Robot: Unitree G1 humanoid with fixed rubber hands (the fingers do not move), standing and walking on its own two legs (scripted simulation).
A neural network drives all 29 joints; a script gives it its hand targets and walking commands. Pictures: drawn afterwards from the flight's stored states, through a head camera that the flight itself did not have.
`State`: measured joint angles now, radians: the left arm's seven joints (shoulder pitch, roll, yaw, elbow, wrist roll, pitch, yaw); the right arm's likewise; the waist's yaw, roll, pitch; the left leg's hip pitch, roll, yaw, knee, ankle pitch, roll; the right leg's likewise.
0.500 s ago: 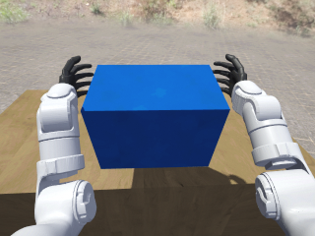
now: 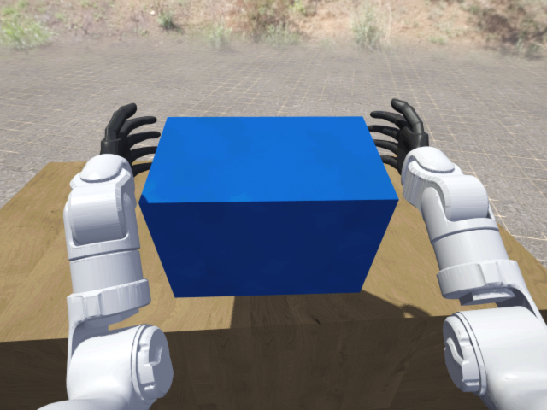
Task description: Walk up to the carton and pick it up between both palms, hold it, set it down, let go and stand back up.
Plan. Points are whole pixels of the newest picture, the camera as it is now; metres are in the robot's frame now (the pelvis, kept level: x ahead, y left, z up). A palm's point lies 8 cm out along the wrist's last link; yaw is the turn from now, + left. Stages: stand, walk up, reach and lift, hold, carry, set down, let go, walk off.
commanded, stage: hold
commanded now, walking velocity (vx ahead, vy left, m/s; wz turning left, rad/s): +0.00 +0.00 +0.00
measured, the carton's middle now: (267, 208) +0.38 +0.01 +0.18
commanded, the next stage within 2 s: none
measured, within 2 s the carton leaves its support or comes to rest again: neither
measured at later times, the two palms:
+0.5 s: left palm (124, 159) +0.36 +0.20 +0.28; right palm (413, 153) +0.36 -0.19 +0.28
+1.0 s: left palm (119, 159) +0.35 +0.20 +0.28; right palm (414, 149) +0.35 -0.18 +0.29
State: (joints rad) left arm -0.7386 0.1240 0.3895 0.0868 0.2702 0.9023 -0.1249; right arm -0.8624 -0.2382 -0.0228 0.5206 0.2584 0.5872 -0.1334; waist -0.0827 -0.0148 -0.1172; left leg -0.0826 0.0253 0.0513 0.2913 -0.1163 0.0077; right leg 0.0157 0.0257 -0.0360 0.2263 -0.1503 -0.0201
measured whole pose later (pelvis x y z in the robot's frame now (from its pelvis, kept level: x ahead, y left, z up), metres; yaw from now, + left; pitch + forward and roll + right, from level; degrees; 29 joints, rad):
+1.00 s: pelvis -0.01 +0.00 +0.00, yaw +0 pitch -5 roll -1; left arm -0.80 0.15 0.37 0.16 0.28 0.91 -0.14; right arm -0.92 -0.23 -0.06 0.60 0.22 0.59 -0.12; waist -0.09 -0.03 -0.12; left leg -0.10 0.02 0.04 0.29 -0.11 0.01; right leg 0.00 0.02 -0.04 0.24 -0.15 -0.02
